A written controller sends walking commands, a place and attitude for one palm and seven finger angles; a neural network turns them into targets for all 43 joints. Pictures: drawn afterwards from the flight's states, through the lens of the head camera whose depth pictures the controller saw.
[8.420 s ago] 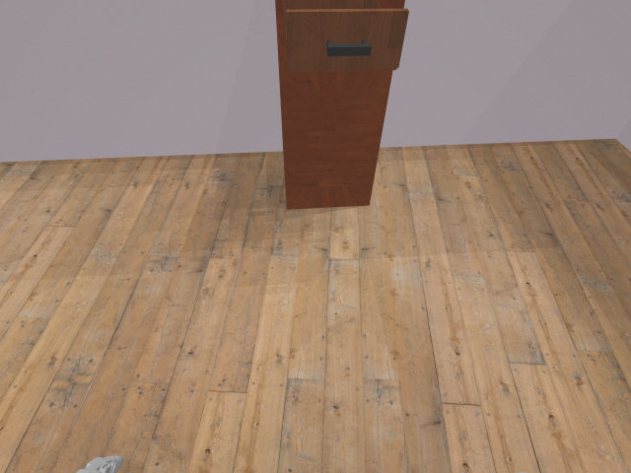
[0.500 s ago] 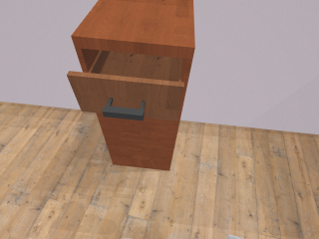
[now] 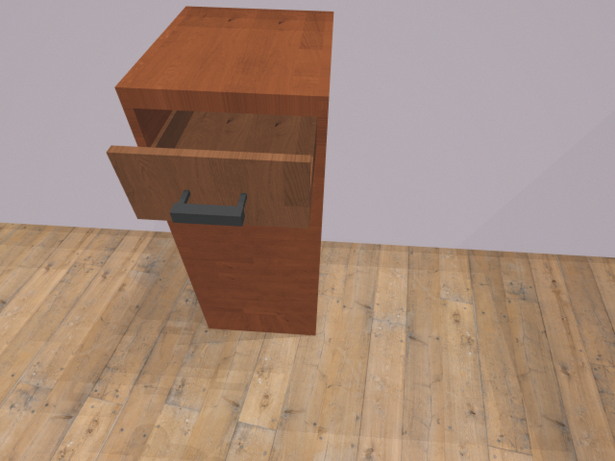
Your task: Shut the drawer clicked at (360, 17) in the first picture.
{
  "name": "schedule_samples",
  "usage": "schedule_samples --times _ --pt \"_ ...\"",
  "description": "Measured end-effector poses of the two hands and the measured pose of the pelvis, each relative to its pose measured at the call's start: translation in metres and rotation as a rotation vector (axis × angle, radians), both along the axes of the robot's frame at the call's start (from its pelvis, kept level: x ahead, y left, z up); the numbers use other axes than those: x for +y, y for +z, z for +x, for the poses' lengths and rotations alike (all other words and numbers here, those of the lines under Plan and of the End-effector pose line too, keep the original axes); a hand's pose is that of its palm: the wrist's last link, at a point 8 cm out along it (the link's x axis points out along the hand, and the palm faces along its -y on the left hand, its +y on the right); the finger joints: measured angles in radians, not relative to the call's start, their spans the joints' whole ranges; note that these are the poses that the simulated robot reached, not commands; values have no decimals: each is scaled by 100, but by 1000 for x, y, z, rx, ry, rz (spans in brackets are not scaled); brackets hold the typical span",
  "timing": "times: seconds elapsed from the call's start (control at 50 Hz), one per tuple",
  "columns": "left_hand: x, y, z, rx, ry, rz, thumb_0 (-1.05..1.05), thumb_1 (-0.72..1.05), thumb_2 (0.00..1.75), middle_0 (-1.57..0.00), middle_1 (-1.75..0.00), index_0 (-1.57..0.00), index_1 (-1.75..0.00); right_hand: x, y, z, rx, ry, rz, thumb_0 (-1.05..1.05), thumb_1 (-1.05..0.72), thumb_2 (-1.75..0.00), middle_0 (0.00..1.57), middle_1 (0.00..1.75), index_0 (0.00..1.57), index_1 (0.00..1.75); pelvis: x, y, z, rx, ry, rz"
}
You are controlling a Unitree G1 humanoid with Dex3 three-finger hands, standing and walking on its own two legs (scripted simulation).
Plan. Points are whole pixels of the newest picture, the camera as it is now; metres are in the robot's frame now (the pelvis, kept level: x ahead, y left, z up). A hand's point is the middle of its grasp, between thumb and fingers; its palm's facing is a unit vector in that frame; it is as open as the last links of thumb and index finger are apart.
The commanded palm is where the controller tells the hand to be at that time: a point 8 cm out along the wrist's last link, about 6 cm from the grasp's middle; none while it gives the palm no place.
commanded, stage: come to a stop and stand still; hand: left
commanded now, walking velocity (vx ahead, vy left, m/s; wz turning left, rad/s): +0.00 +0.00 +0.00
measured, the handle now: (211, 205) +0.51 +0.20 +0.02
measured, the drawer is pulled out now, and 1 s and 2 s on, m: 0.13 0.13 0.13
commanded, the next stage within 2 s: look again from close up in 0.08 s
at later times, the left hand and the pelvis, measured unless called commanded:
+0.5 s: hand out of the picture +0.03 +0.24 -0.18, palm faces +0.05 -0.98 -0.21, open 7.4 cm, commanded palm none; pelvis +0.00 +0.05 -0.01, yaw +0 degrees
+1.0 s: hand out of the picture -0.06 +0.24 -0.18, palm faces +0.02 -0.99 -0.17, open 7.4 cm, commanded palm none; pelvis -0.02 +0.07 +0.00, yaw -1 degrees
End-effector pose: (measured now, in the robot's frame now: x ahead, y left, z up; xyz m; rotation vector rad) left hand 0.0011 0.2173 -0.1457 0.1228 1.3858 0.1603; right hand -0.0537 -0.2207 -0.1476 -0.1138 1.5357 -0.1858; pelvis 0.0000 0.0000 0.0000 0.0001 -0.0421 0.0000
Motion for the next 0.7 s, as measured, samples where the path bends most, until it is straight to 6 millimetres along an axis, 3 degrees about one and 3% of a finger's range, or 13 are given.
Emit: schedule_samples --times 0.18,0.28,0.5,0.6,0.7 --pt "-2 -2 -13 27 7 -19 0 91 90 -20 -30 -20 -30 23 -2 1 -26 -10 36 0 -91 -90 20 30 20 30 5 0 -4 1 -4 -3" --pt "12 -4 -9 -15 -28 -4 0 91 90 -20 -30 -20 -30 24 -5 26 -115 25 23 1 -90 -90 20 30 20 30 16 -6 -5 18 8 -19" --pt "66 -4 24 -140 -23 39 0 91 90 -20 -30 -20 -30 36 8 96 -320 85 -52 1 -91 -90 20 30 20 30 50 -9 -1 -5 -2 -18" --pt "82 -2 22 -147 -32 46 0 91 90 -20 -30 -20 -30 47 15 110 -366 103 -52 1 -91 -90 20 30 20 30 61 -7 -5 -6 -7 -18" --pt "89 -2 6 -113 -34 42 0 91 90 -20 -30 -20 -30 57 17 109 -362 109 -39 1 -91 -90 20 30 20 30 68 -5 -10 -2 -8 -15"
